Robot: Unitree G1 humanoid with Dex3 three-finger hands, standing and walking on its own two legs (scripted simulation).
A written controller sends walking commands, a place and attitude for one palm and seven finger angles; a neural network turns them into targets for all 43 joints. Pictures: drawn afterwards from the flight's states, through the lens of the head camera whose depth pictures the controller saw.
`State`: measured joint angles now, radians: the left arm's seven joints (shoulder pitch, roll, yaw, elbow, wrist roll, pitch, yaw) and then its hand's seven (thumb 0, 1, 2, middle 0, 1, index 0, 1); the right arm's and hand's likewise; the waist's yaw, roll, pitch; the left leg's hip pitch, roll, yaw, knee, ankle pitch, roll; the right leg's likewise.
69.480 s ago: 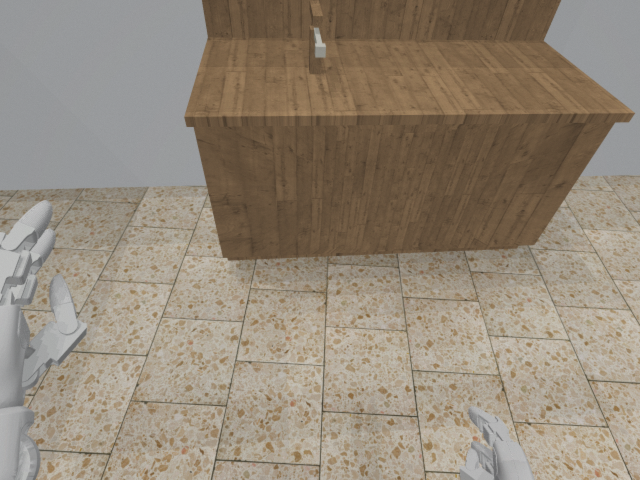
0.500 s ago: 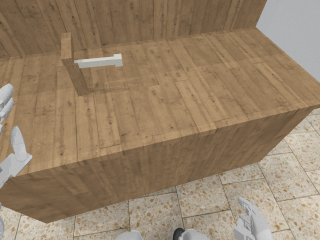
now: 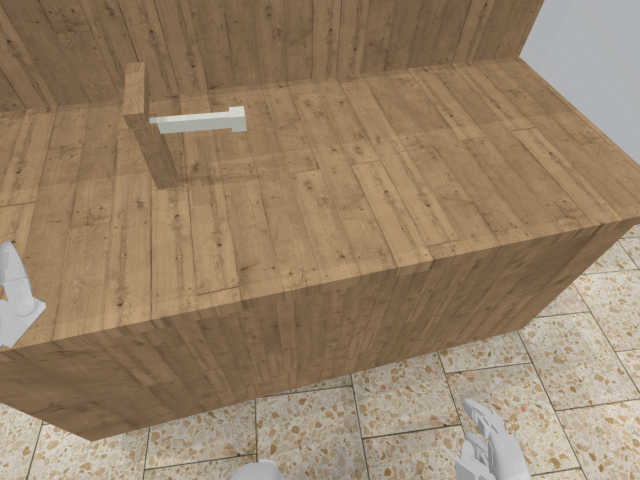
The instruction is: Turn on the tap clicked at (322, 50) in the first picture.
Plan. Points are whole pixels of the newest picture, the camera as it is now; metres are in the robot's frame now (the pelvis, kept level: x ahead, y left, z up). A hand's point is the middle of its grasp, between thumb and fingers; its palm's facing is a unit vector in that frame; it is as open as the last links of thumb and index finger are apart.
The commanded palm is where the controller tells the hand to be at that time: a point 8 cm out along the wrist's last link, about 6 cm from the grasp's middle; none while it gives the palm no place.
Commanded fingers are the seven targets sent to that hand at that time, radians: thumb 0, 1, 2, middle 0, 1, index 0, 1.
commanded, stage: step back with the hand held close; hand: left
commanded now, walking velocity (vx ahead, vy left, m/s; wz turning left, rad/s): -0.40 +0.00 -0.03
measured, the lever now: (238, 119) +0.61 +0.20 +0.08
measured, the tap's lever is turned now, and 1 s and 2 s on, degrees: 86 86 86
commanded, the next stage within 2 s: stop stepping back and stand still in 0.60 s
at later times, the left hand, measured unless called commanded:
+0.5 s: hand out of the picture +0.09 +0.25 +0.19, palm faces +0.42 -0.80 -0.44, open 7.4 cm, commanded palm +0.04 +0.28 +0.20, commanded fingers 0.00 0.90 0.90 -0.20 -0.30 -0.20 -0.30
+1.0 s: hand out of the picture -0.04 +0.22 +0.19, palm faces +0.42 -0.83 -0.38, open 7.4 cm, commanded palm -0.09 +0.25 +0.20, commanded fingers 0.00 0.90 0.90 -0.20 -0.30 -0.20 -0.30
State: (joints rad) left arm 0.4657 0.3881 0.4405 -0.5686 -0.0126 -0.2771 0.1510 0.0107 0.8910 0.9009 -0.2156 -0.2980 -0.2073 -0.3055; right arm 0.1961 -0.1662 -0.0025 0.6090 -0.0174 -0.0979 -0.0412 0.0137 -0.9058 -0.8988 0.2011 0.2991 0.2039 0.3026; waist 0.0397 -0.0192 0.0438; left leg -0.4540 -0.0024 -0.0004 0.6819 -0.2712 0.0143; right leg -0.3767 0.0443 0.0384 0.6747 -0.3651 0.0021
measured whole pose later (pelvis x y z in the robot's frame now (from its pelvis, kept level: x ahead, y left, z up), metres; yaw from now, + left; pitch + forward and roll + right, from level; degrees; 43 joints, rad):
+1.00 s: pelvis -0.25 -0.03 +0.01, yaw +0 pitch -3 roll +1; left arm 0.48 0.41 0.38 -0.51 -0.03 -0.15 0.16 0.01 0.89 0.90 -0.22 -0.30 -0.21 -0.31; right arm 0.30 -0.23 -0.03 0.62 0.02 -0.11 -0.04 0.01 -0.91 -0.90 0.20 0.30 0.20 0.30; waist -0.04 -0.07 0.00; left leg -0.15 -0.03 0.07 0.59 -0.39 0.05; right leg -0.61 0.03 0.00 1.16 -0.38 -0.01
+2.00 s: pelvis -0.29 -0.06 +0.01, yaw +1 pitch -2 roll -1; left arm 0.46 0.35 0.35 -0.47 -0.04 -0.16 0.15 0.01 0.90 0.90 -0.21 -0.30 -0.20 -0.30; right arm 0.20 -0.21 0.00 0.63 0.02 -0.11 -0.04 0.01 -0.91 -0.90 0.20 0.30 0.20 0.30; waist -0.01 0.04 0.05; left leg -0.26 0.04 0.00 0.58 -0.29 0.01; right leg -0.26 0.04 -0.06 0.49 -0.20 -0.04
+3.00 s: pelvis -0.26 -0.03 +0.03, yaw +0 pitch +0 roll -1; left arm 0.46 0.34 0.31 -0.46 -0.05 -0.15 0.16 0.01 0.89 0.90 -0.21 -0.30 -0.20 -0.30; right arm 0.18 -0.20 0.01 0.61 0.01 -0.07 -0.07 0.01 -0.91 -0.90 0.20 0.30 0.20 0.30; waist 0.01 0.01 0.04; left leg -0.17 0.00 0.04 0.43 -0.25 0.02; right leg -0.19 0.01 -0.01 0.37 -0.17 0.00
